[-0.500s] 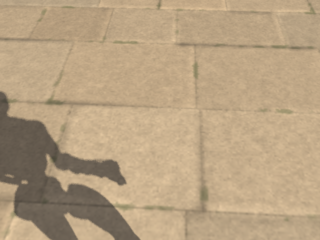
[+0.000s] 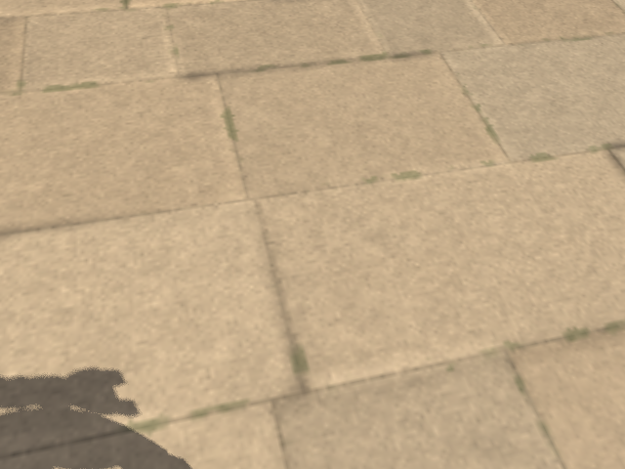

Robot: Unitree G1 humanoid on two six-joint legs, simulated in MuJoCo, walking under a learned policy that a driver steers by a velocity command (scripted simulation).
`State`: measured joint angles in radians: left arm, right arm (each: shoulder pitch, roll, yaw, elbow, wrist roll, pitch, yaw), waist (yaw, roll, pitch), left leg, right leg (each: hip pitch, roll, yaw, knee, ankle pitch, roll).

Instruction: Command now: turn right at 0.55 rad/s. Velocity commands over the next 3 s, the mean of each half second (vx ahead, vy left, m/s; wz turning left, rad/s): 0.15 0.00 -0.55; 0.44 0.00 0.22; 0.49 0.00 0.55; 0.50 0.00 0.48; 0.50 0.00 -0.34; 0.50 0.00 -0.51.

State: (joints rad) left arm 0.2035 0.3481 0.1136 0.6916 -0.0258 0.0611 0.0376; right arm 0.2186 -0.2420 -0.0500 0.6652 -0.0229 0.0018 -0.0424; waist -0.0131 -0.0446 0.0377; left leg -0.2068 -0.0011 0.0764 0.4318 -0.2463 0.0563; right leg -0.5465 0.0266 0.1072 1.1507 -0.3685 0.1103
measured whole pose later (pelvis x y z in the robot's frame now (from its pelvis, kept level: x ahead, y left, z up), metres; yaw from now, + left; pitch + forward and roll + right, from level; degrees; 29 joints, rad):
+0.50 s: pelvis +0.05 -0.07 +0.00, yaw -17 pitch +1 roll +1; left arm 0.35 0.26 0.05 0.68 -0.01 -0.03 0.00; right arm 0.18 -0.34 -0.09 0.70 0.00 -0.07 0.03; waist 0.01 0.05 0.01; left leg -0.58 0.06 0.00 1.00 -0.23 -0.02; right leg -0.12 0.04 0.03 0.37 -0.27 -0.06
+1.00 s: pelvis +0.31 -0.09 -0.01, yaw -6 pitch +1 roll +1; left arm 0.25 0.30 0.03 0.67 0.00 -0.11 0.00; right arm 0.26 -0.30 -0.06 0.71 0.01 -0.06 0.03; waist -0.02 -0.03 0.05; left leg -0.29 -0.12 -0.03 0.41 -0.14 0.10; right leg -0.52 -0.07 0.07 1.15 -0.33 0.01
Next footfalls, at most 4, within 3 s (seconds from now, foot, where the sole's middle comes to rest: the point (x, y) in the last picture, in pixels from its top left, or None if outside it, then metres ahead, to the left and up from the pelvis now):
0.32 right None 0.01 -0.15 -0.78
0.82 left None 0.41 -0.03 -0.78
1.28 right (418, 389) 0.65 -0.27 -0.78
1.80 left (278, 307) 0.86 0.06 -0.78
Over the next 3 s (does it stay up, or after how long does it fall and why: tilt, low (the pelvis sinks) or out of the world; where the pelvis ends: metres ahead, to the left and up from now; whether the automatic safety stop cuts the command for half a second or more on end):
stays up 1.38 0.13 0.00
